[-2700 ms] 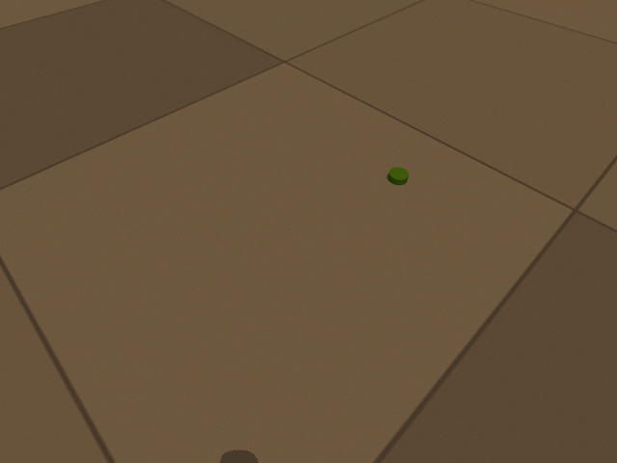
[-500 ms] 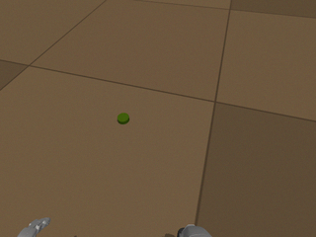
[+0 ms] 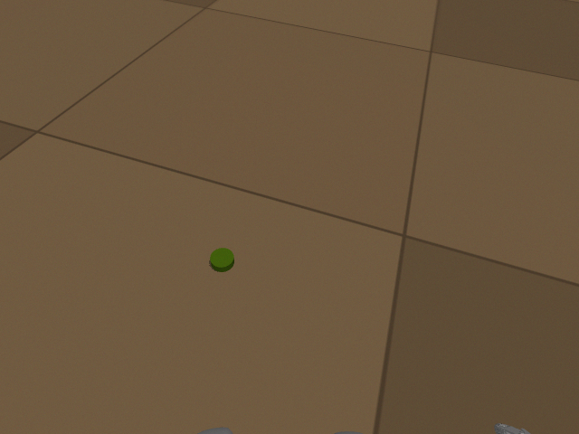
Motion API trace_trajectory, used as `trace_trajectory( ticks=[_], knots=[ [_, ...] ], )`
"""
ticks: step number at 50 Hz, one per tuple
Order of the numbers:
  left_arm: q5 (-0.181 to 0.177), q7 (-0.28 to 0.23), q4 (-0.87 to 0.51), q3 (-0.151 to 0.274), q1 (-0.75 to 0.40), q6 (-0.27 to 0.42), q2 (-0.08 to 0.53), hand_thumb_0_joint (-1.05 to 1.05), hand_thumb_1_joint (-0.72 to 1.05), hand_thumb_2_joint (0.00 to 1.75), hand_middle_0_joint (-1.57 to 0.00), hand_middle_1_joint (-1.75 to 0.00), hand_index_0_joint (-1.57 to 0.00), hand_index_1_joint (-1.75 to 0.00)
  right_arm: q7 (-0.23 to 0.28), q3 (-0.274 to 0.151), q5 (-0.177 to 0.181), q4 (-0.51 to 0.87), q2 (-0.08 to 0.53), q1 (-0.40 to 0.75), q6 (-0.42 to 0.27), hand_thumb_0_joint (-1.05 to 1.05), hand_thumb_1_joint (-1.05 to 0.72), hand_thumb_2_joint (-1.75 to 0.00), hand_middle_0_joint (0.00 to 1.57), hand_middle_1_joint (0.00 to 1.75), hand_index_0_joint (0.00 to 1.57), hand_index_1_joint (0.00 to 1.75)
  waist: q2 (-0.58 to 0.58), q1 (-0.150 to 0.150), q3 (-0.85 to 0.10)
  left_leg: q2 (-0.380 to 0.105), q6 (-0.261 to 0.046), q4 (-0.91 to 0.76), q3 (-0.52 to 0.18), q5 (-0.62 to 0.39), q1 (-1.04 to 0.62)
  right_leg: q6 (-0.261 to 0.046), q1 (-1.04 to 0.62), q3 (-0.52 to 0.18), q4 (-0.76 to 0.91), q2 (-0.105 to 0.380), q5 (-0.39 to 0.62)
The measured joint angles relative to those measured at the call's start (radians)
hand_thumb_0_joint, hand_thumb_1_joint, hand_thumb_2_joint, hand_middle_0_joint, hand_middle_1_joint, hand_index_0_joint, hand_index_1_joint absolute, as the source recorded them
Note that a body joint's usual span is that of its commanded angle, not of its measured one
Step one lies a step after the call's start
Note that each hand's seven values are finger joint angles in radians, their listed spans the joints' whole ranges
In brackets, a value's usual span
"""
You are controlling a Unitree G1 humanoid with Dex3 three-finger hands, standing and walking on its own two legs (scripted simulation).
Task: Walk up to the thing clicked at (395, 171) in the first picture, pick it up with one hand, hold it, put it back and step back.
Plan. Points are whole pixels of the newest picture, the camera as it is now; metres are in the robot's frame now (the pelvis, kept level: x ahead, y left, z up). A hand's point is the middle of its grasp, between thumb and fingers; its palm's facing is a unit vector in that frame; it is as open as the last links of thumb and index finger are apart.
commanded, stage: walk up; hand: left
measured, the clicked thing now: (222, 259) +0.85 +0.23 -0.74
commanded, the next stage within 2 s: none
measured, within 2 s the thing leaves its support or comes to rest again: neither
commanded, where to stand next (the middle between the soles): +0.48 -0.01 m, yaw +2 degrees
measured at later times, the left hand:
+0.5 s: hand (149, 333) +0.28 +0.23 -0.10, palm faces -0.01 -0.91 -0.40, open 7.4 cm
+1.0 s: hand (144, 271) +0.42 +0.28 -0.13, palm faces -0.07 -0.93 -0.36, open 7.4 cm
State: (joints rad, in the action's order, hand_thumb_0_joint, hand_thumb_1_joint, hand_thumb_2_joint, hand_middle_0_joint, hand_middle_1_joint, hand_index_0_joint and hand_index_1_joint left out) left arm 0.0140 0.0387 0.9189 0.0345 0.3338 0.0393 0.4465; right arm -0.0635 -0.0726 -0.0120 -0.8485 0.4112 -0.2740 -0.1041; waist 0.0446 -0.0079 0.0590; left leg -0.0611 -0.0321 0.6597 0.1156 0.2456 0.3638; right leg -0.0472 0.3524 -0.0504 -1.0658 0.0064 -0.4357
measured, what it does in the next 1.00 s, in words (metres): walks ahead: right foot, then left foot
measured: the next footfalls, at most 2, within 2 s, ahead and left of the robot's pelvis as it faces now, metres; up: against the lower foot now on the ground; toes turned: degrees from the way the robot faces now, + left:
right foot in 0.34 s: +0.29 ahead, -0.16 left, +0.00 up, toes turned -4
left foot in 0.74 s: +0.40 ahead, +0.13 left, +0.00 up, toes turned +7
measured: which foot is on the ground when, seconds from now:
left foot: down 0.00-0.36, up 0.38-0.72, down 0.74-1.00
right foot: up 0.00-0.32, down 0.34-0.76, up 0.78-1.00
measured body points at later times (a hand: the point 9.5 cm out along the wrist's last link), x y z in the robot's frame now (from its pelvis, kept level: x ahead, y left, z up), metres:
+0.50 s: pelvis +0.19 -0.04 +0.01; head +0.20 -0.07 +0.46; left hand +0.28 +0.28 -0.07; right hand +0.24 -0.36 -0.12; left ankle +0.17 +0.10 -0.66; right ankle +0.25 -0.16 -0.72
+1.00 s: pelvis +0.36 +0.00 +0.01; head +0.38 +0.02 +0.46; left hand +0.42 +0.33 -0.11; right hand +0.39 -0.32 -0.09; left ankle +0.36 +0.12 -0.72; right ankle +0.44 -0.14 -0.68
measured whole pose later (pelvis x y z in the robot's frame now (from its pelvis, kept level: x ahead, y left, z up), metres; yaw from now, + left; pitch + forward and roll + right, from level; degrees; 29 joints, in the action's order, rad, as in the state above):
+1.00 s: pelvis +0.36 +0.00 +0.01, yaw +0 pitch -3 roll +0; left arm 0.01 0.05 0.91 0.04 0.28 0.03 0.44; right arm -0.04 -0.04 -0.01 -0.86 0.41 -0.35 -0.08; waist 0.04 0.02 0.09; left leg -0.04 -0.02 0.55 0.10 0.29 0.21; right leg -0.02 0.49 0.02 -0.86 0.09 -0.33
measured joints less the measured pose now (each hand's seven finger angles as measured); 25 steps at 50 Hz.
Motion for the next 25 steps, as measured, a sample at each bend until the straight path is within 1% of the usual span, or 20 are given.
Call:
trace_trajectory(
  ticks=[1, 3, 6, 8, 11, 14, 17, 18, 19, 20, 22, 23, 25],
  knots=[
    [-0.003, 0.0, 0.006, 0.0, -0.003, 0.001, 0.006, 0.01, 0.9, 0.9, -0.2, -0.3, -0.2, -0.3, 0.003, 0.005, 0.003, 0.001, -0.008, -0.005, 0.001, 0.01, -0.9, -0.9, 0.21, 0.3, 0.2, 0.3, 0.01, 0.004, 0.002, 0.003, 0.0, -0.025, 0.007, 0.001, -0.027, -0.001, 0.036, 0.003, -0.028, 0.003, 0.029],
    [-0.006, 0.005, 0.01, 0.003, -0.01, 0.005, 0.014, 0.01, 0.9, 0.9, -0.2, -0.3, -0.2, -0.3, 0.007, 0.016, 0.007, -0.002, -0.016, -0.022, 0.002, 0.01, -0.9, -0.9, 0.21, 0.3, 0.2, 0.3, 0.024, 0.01, 0.003, 0.01, 0.004, -0.081, 0.018, -0.004, -0.081, 0.008, 0.092, 0.02, -0.012, 0.024, 0.078],
    [-0.005, 0.019, 0.006, 0.01, -0.025, 0.003, 0.013, 0.01, 0.9, 0.9, -0.2, -0.3, -0.2, -0.3, 0.008, 0.023, 0.003, -0.008, -0.015, -0.052, 0.005, 0.01, -0.9, -0.9, 0.21, 0.3, 0.21, 0.3, 0.023, 0.018, 0.006, 0.019, 0.0, -0.148, 0.025, -0.003, -0.149, 0.03, 0.142, 0.04, 0.09, 0.058, 0.126],
    [-0.001, 0.028, 0.002, 0.013, -0.038, -0.002, 0.008, 0.01, 0.9, 0.9, -0.2, -0.3, -0.2, -0.3, 0.007, 0.024, 0.003, -0.013, -0.009, -0.072, 0.009, 0.01, -0.9, -0.9, 0.21, 0.3, 0.21, 0.3, 0.013, 0.024, 0.008, 0.022, -0.001, -0.178, 0.027, 0.006, -0.188, 0.038, 0.158, 0.05, 0.166, 0.077, 0.151],
    [0.003, 0.039, -0.003, 0.017, -0.062, -0.007, -0.002, 0.01, 0.9, 0.9, -0.2, -0.3, -0.2, -0.3, 0.005, 0.023, 0.005, -0.021, 0.003, -0.1, 0.015, 0.01, -0.9, -0.9, 0.21, 0.3, 0.21, 0.3, -0.009, 0.035, 0.008, 0.022, 0.008, -0.198, 0.024, 0.032, -0.235, 0.037, 0.157, 0.061, 0.284, 0.094, 0.207],
    [0.001, 0.042, -0.008, 0.021, -0.085, -0.003, -0.01, 0.01, 0.9, 0.9, -0.2, -0.3, -0.2, -0.3, 0.005, 0.021, 0.005, -0.029, 0.015, -0.119, 0.025, 0.01, -0.9, -0.9, 0.21, 0.3, 0.21, 0.3, -0.032, 0.045, 0.006, 0.014, 0.028, -0.181, 0.018, 0.08, -0.265, 0.029, 0.118, 0.067, 0.401, 0.09, 0.251],
    [0.001, 0.037, -0.02, 0.026, -0.097, 0.015, -0.007, 0.01, 0.9, 0.9, -0.2, -0.3, -0.2, -0.3, 0.007, 0.022, 0.006, -0.029, 0.021, -0.136, 0.038, 0.01, -0.9, -0.9, 0.21, 0.3, 0.21, 0.3, -0.051, 0.05, -0.003, -0.007, 0.048, -0.087, 0.005, 0.171, -0.268, 0.018, 0.033, 0.085, 0.503, 0.06, 0.269],
    [0.003, 0.03, -0.022, 0.031, -0.106, 0.024, -0.013, 0.01, 0.9, 0.9, -0.2, -0.3, -0.2, -0.3, 0.011, 0.023, 0.007, -0.032, 0.024, -0.134, 0.043, 0.01, -0.9, -0.9, 0.21, 0.3, 0.21, 0.3, -0.071, 0.046, 0.001, -0.03, 0.036, -0.008, -0.007, 0.205, -0.246, 0.025, 0.024, 0.095, 0.49, 0.042, 0.287],
    [0.004, 0.022, -0.029, 0.033, -0.115, 0.033, -0.021, 0.01, 0.9, 0.9, -0.2, -0.3, -0.2, -0.3, 0.015, 0.024, 0.008, -0.038, 0.024, -0.124, 0.051, 0.01, -0.9, -0.9, 0.21, 0.3, 0.21, 0.3, -0.086, 0.043, 0.009, -0.034, 0.022, 0.103, -0.04, 0.222, -0.206, 0.03, 0.025, 0.105, 0.456, 0.032, 0.264],
    [0.001, 0.017, -0.038, 0.03, -0.119, 0.039, -0.028, 0.0, 0.9, 0.9, -0.2, -0.3, -0.2, -0.3, 0.02, 0.027, 0.007, -0.043, 0.021, -0.111, 0.059, 0.01, -0.9, -0.9, 0.21, 0.3, 0.2, 0.3, -0.089, 0.036, 0.013, -0.018, 0.013, 0.218, -0.068, 0.237, -0.159, 0.03, 0.022, 0.106, 0.433, 0.031, 0.24],
    [-0.009, 0.011, -0.05, 0.017, -0.12, 0.045, -0.048, 0.0, 0.9, 0.9, -0.2, -0.3, -0.2, -0.3, 0.023, 0.03, 0.011, -0.049, 0.023, -0.084, 0.068, 0.01, -0.9, -0.9, 0.21, 0.3, 0.2, 0.3, -0.1, 0.023, 0.019, 0.01, 0.001, 0.377, -0.102, 0.22, -0.069, 0.024, -0.007, 0.109, 0.442, 0.032, 0.219],
    [-0.011, 0.009, -0.055, 0.01, -0.117, 0.045, -0.058, 0.0, 0.9, 0.9, -0.2, -0.3, -0.2, -0.3, 0.022, 0.03, 0.014, -0.049, 0.025, -0.072, 0.067, 0.01, -0.91, -0.9, 0.21, 0.3, 0.2, 0.3, -0.108, 0.018, 0.021, 0.012, -0.001, 0.408, -0.108, 0.2, -0.03, 0.023, -0.028, 0.112, 0.462, 0.031, 0.218],
    [-0.012, 0.006, -0.062, 0.0, -0.102, 0.046, -0.07, 0.0, 0.9, 0.9, -0.2, -0.3, -0.2, -0.3, 0.015, 0.028, 0.014, -0.044, 0.029, -0.051, 0.062, 0.01, -0.91, -0.9, 0.21, 0.3, 0.2, 0.3, -0.121, 0.01, 0.019, 0.002, 0.0, 0.398, -0.113, 0.151, 0.035, 0.024, -0.066, 0.117, 0.507, 0.026, 0.222]
  ],
)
